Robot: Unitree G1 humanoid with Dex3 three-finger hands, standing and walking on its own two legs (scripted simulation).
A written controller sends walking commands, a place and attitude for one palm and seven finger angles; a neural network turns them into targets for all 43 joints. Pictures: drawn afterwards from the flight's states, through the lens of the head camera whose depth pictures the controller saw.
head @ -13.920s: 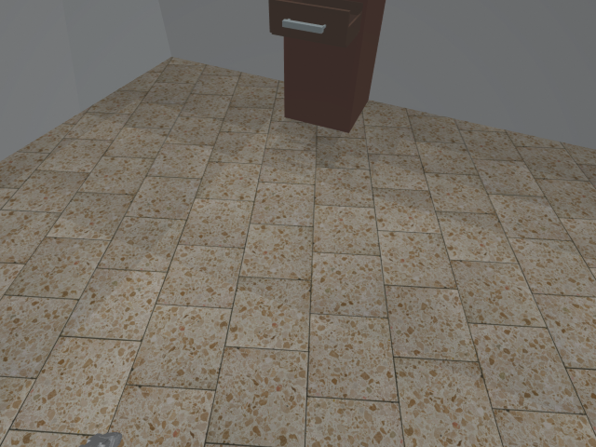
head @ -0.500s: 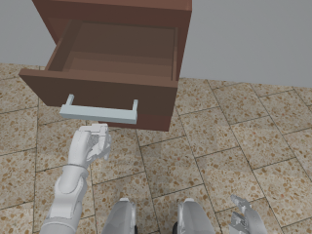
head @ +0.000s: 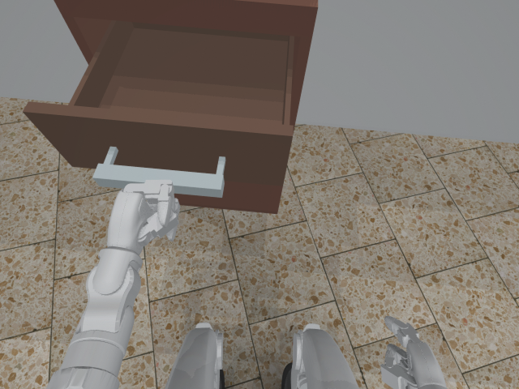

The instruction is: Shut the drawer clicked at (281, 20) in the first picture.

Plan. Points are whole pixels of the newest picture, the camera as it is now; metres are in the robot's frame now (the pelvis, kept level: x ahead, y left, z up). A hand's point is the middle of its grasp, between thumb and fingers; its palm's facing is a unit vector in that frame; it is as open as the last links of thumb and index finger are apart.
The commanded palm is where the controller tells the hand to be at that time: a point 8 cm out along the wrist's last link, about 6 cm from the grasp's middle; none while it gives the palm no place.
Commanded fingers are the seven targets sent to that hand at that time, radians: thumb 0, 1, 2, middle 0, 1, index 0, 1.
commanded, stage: push the drawer shut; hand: left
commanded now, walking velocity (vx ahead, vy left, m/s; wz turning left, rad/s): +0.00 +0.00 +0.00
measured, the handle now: (164, 169) +0.44 +0.16 +0.02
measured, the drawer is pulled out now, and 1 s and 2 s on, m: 0.22 0.10 0.00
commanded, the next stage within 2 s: none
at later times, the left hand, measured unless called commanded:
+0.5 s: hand (178, 191) +0.40 +0.13 +0.02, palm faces -0.11 -0.99 -0.06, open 2.7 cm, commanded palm +0.41 +0.18 +0.03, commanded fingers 0.00 0.90 0.90 -1.40 -1.60 -1.40 -1.60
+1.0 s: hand (189, 152) +0.48 +0.12 +0.02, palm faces -0.09 -0.99 -0.06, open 2.8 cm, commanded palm +0.47 +0.17 +0.03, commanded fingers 0.00 0.90 0.90 -1.40 -1.60 -1.40 -1.60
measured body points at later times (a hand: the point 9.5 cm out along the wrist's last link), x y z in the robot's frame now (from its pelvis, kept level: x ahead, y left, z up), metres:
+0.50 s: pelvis -0.02 +0.01 -0.01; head +0.11 +0.03 +0.43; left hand +0.40 +0.19 +0.03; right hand +0.09 -0.25 -0.12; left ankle +0.03 +0.12 -0.60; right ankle +0.03 -0.11 -0.60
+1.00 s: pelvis -0.02 +0.01 -0.01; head +0.14 +0.03 +0.41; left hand +0.48 +0.18 +0.03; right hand +0.02 -0.25 -0.13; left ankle +0.03 +0.12 -0.60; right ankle +0.03 -0.11 -0.60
